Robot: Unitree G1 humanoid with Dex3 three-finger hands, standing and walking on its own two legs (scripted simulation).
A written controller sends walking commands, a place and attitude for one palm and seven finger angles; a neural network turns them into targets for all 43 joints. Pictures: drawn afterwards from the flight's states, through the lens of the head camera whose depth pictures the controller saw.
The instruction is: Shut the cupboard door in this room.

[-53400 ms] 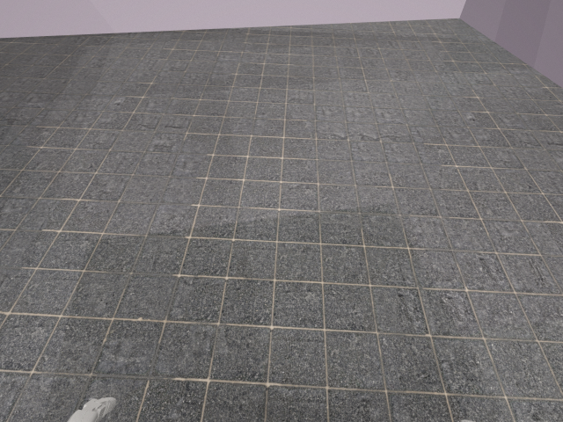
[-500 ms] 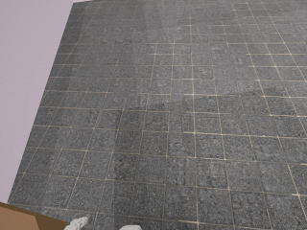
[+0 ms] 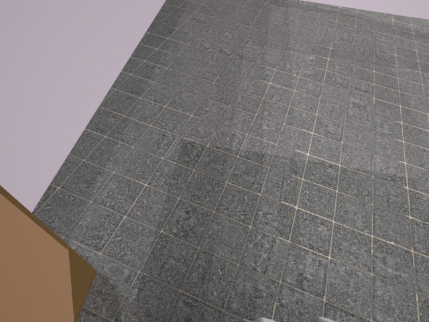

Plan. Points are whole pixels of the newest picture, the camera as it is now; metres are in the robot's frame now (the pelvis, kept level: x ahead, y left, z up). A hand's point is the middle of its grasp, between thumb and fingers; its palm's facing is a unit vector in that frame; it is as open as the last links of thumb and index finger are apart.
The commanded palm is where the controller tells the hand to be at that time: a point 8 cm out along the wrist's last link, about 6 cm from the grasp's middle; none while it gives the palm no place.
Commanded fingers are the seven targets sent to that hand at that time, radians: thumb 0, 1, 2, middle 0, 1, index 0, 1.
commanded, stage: turn or walk to find it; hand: left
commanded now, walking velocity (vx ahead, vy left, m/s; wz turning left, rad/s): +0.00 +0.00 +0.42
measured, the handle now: out of the picture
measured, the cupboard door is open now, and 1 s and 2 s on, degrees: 31 31 31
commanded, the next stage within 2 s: stand and wait in 1.12 s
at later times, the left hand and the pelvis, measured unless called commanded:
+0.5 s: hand out of the picture +0.08 +0.15 -0.13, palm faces +0.22 -0.93 -0.30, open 7.4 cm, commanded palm none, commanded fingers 0.00 0.90 0.90 -0.20 -0.30 -0.20 -0.30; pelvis +0.01 -0.06 +0.00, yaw +12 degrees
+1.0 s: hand out of the picture -0.11 +0.14 -0.18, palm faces +0.51 -0.83 -0.24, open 7.4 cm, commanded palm none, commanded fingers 0.00 0.90 0.90 -0.20 -0.30 -0.20 -0.30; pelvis -0.01 -0.04 -0.01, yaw +26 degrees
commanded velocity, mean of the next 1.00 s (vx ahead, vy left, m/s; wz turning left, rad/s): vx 0.00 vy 0.00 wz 0.42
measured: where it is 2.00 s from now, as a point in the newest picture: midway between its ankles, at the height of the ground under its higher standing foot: outside the picture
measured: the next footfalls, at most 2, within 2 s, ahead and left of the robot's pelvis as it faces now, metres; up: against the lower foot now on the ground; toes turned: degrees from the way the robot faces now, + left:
right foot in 0.38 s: +0.06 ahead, -0.13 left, +0.00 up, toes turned +4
left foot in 0.96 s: -0.02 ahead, +0.07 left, +0.00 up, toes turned +31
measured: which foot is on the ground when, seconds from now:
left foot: down 0.00-0.40, up 0.42-0.94, down 0.96-1.00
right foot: up 0.00-0.36, down 0.38-0.96, up 0.98-1.00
